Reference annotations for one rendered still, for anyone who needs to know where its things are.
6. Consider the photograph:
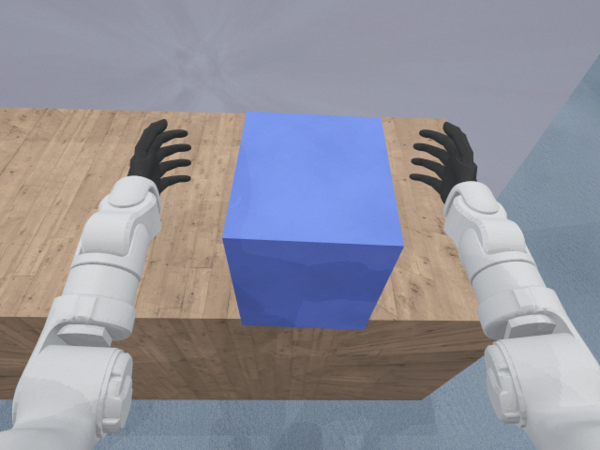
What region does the robot right hand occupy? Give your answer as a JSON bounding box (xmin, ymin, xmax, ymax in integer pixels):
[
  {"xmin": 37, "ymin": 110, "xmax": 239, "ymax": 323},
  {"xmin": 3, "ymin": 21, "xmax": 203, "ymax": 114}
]
[{"xmin": 410, "ymin": 122, "xmax": 477, "ymax": 204}]

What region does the robot right forearm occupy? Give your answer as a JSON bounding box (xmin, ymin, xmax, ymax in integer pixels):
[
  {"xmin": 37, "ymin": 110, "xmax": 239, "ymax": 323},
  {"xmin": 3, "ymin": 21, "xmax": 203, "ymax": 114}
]
[{"xmin": 443, "ymin": 181, "xmax": 600, "ymax": 380}]

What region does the robot left forearm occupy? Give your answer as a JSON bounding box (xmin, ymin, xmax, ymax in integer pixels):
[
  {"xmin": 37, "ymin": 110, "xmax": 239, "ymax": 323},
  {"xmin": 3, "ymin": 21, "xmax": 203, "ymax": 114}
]
[{"xmin": 12, "ymin": 175, "xmax": 161, "ymax": 426}]

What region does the robot left hand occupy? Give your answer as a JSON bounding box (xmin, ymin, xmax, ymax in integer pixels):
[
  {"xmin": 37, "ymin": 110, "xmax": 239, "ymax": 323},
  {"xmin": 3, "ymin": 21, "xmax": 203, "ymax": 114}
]
[{"xmin": 127, "ymin": 119, "xmax": 191, "ymax": 196}]

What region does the robot right upper arm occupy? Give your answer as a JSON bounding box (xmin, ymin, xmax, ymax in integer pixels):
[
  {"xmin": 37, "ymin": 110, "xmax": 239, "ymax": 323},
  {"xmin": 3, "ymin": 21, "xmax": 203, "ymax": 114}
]
[{"xmin": 485, "ymin": 333, "xmax": 600, "ymax": 450}]

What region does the robot left upper arm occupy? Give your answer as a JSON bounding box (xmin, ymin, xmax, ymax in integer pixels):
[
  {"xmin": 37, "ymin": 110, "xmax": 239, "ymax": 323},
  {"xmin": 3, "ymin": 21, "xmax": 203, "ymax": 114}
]
[{"xmin": 0, "ymin": 345, "xmax": 133, "ymax": 450}]

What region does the pedestal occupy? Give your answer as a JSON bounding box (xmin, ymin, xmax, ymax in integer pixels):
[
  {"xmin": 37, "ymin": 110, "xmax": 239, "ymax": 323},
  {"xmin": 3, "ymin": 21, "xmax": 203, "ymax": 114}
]
[{"xmin": 0, "ymin": 107, "xmax": 497, "ymax": 400}]

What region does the carton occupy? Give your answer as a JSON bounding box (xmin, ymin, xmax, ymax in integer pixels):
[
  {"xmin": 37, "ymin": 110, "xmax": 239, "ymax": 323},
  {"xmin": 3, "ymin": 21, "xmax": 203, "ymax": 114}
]
[{"xmin": 222, "ymin": 112, "xmax": 404, "ymax": 330}]

